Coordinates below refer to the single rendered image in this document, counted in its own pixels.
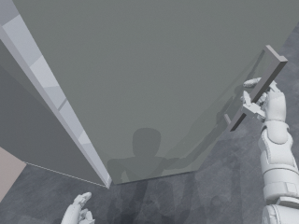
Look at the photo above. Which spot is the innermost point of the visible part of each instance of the left robot hand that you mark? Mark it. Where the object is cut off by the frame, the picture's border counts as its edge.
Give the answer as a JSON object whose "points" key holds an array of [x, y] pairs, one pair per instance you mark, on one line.
{"points": [[74, 214]]}

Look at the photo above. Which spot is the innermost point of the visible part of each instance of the handle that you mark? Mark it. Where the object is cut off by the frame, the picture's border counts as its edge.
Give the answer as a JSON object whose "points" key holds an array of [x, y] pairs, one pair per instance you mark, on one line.
{"points": [[269, 75]]}

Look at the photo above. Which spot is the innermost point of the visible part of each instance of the robot right forearm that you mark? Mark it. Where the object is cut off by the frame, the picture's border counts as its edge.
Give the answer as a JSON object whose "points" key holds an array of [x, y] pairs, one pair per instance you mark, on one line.
{"points": [[279, 168]]}

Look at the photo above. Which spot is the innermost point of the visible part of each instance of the right robot hand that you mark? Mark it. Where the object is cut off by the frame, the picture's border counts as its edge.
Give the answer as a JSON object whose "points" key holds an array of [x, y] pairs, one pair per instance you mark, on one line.
{"points": [[272, 101]]}

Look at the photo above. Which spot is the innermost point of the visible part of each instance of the right robot upper arm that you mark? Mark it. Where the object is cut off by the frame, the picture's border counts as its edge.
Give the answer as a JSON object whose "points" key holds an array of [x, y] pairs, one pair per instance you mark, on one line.
{"points": [[278, 214]]}

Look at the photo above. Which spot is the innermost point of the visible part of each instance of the fridge door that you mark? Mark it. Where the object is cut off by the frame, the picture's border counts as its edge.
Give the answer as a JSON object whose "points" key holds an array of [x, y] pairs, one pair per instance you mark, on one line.
{"points": [[151, 80]]}

